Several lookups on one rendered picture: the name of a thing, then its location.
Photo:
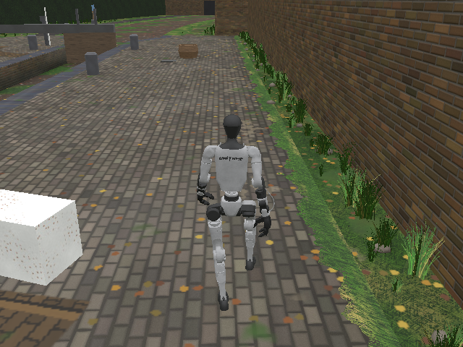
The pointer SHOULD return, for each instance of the robot left forearm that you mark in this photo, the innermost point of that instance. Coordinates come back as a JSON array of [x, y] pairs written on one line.
[[200, 187]]

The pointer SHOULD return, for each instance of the left robot shin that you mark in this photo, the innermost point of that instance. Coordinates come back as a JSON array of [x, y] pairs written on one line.
[[220, 272]]

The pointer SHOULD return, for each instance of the robot right forearm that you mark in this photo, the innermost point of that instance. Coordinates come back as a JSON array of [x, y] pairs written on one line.
[[262, 199]]

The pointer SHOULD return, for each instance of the robot right upper arm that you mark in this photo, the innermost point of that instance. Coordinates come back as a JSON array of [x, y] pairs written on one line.
[[254, 153]]

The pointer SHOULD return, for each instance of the robot right thigh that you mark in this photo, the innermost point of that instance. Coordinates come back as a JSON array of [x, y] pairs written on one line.
[[248, 210]]

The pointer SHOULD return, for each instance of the robot left upper arm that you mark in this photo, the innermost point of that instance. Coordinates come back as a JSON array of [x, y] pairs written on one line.
[[209, 152]]

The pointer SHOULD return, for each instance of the left robot hand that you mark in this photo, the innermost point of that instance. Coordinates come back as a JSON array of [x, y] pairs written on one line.
[[200, 198]]

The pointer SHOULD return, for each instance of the right robot hand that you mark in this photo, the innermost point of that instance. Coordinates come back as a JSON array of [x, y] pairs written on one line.
[[267, 224]]

